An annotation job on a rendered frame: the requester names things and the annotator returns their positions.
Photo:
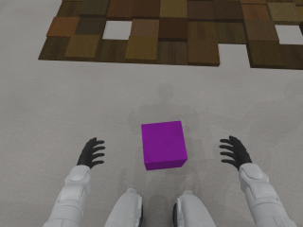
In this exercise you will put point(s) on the robot left hand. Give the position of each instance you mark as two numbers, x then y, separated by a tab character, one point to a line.
87	155

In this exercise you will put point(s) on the right robot thigh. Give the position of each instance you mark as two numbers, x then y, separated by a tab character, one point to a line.
192	211

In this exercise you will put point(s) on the carton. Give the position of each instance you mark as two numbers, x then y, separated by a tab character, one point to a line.
163	145

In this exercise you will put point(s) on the left robot forearm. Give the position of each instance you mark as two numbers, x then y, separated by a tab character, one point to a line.
69	207

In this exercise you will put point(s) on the robot right hand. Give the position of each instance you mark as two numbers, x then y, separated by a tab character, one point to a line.
240	155

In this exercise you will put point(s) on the robot left shin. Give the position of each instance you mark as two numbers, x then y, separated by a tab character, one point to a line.
130	190

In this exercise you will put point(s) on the right robot forearm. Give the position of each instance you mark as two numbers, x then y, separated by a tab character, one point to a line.
264	204

